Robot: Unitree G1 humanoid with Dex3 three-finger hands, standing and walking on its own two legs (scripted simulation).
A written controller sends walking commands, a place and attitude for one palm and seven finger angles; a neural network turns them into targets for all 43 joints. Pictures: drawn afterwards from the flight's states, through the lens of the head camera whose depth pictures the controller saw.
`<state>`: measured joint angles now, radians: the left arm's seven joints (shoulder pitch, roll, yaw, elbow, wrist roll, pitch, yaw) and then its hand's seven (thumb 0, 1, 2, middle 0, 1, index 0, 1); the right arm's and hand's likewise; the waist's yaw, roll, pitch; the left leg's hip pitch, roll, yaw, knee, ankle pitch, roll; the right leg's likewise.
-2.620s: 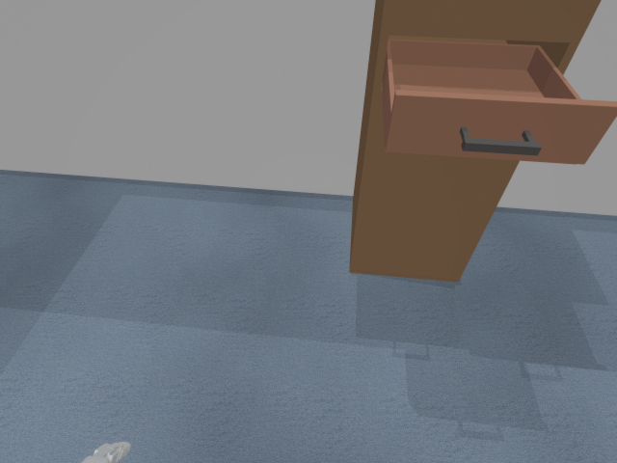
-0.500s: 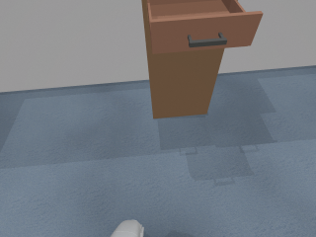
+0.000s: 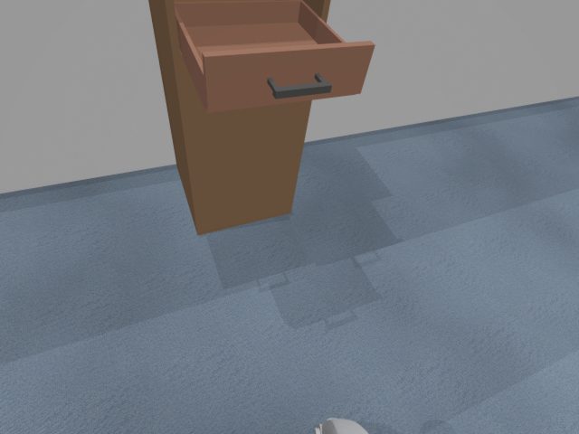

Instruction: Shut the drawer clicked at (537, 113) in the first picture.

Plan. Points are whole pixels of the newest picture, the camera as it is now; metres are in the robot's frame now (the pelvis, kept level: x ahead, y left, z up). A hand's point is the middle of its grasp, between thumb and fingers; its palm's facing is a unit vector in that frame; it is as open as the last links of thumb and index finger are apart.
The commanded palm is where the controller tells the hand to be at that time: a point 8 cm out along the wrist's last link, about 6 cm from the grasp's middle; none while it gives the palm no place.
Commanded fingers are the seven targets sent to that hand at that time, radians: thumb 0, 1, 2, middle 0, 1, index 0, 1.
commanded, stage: walk to a spot facing it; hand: left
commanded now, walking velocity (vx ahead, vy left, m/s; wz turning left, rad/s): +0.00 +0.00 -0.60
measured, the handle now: (299, 85) +0.77 +0.06 +0.08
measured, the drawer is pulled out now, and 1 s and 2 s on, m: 0.28 0.28 0.28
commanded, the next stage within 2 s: turn to face it in 1.74 s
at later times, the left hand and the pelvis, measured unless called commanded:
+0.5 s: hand (226, 421) +0.16 +0.10 -0.15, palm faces -0.29 -0.92 -0.27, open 7.4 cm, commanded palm none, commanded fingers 0.00 0.90 0.90 -0.20 -0.30 -0.20 -0.30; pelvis -0.01 -0.05 -0.01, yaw -18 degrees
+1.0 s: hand (218, 388) +0.21 +0.12 -0.18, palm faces -0.48 -0.86 -0.17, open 7.4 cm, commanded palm none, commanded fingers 0.00 0.90 0.90 -0.20 -0.30 -0.20 -0.30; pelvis +0.09 -0.04 +0.00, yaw -35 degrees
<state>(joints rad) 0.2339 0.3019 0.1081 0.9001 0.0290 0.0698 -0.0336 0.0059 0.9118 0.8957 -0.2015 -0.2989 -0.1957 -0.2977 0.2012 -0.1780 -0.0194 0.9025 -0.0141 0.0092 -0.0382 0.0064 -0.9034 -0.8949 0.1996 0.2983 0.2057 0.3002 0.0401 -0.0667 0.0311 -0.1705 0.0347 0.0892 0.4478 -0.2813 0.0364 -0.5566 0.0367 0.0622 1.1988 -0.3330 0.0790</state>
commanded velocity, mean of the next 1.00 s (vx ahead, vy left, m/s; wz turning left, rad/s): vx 0.16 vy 0.00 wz -0.60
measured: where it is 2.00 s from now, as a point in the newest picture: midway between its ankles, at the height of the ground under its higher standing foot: (381, 412)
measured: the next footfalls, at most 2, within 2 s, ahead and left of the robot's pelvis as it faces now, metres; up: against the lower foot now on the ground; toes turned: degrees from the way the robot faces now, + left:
right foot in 0.32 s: +0.00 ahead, -0.15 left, +0.00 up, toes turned -18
left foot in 0.80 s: +0.14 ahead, +0.04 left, +0.00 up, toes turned -25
